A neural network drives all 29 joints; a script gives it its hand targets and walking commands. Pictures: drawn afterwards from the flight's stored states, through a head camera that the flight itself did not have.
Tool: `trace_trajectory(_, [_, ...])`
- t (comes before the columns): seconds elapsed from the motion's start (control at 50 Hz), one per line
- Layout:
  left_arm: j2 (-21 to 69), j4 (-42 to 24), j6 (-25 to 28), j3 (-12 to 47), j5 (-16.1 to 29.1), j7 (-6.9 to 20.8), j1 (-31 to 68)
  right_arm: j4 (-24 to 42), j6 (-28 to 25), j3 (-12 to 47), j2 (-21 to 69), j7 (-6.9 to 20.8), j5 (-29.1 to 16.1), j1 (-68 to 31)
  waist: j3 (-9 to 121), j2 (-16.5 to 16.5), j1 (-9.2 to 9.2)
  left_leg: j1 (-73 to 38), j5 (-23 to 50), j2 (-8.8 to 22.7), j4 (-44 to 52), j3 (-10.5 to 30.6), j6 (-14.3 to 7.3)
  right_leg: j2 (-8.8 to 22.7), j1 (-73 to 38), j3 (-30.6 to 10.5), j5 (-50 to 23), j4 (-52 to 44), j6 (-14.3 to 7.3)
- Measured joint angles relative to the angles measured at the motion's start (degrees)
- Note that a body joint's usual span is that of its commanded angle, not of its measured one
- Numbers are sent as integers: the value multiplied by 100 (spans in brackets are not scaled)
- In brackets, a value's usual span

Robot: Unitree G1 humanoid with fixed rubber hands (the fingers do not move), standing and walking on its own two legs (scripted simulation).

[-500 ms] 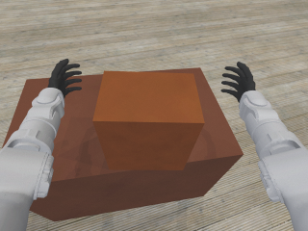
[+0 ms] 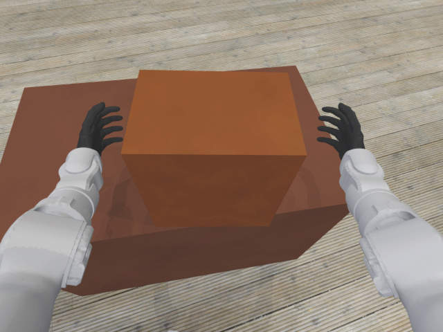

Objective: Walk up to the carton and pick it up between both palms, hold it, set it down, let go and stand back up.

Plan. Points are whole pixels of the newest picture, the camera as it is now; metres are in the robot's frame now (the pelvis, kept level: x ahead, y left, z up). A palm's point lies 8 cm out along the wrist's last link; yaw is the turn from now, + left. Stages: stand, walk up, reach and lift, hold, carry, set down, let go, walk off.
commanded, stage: reach and lift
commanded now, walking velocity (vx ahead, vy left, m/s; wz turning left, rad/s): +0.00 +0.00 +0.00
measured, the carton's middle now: (213, 159) +0.45 +0.07 +0.00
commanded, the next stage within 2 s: none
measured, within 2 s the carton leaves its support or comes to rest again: neither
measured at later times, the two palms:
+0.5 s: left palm (108, 152) +0.41 +0.26 +0.04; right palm (332, 147) +0.47 -0.15 +0.05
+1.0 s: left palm (119, 151) +0.42 +0.24 +0.03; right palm (317, 146) +0.47 -0.12 +0.05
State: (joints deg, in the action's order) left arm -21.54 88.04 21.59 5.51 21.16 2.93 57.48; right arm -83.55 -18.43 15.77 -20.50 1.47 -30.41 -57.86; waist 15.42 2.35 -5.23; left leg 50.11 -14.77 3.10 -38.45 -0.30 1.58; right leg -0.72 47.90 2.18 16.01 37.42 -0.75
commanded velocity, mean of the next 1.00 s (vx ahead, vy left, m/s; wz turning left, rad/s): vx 0.00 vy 0.00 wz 0.00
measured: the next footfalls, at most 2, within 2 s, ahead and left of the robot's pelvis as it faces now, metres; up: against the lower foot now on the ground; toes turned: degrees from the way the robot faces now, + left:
none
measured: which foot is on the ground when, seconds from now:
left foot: down 0.00-1.00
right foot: down 0.00-1.00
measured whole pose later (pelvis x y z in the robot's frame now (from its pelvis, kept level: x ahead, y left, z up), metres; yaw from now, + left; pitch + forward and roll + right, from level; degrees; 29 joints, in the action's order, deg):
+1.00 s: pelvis +0.00 +0.01 -0.01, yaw +0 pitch +29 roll -2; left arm -13.1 86.8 24.2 -1.6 14.2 -3.0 57.9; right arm -85.7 -21.2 6.0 -13.8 -1.2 -18.7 -61.0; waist 16.8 1.2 -6.4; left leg 54.5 -15.6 3.7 -41.6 -0.8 1.1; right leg -1.0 51.6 2.0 16.2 39.3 -0.4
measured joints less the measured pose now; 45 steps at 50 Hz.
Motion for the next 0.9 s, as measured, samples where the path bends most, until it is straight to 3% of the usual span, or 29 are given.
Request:
trace_trajectory(0.14, [111, -274, 110, 125, 206, -185, -140, 147, -152, -8, -43, 161, 18, 16, 186, -51, -122, 655, -91, 48, -381, 17, 17, -35, 643, 16, 75, 354, -24])
trace_trajectory(0.4, [246, -288, 55, -116, 52, -128, 31, 161, -107, -43, 97, -55, 131, -198, 176, -53, -117, 737, -144, 49, -570, -10, 28, -26, 769, -4, 180, 636, -40])
trace_trajectory(0.58, [513, -198, 166, -198, -186, -268, 133, -20, -94, -447, 468, -80, 584, -341, 193, -4, -49, 735, -111, 14, -548, 20, 14, 8, 739, 32, 167, 608, -31])
trace_trajectory(0.74, [734, -135, 257, -563, -565, -465, 165, -137, -264, -957, 781, -278, 1090, -360, 135, -47, -54, 675, -80, 38, -462, 25, -8, -17, 622, 45, 77, 407, -5])
trace_trajectory(0.9, [814, -151, 233, -666, -677, -574, 79, -179, -293, -1023, 695, -306, 1176, -300, 141, -99, -91, 507, -82, 58, -357, -20, -37, -37, 428, 8, 20, 218, 26])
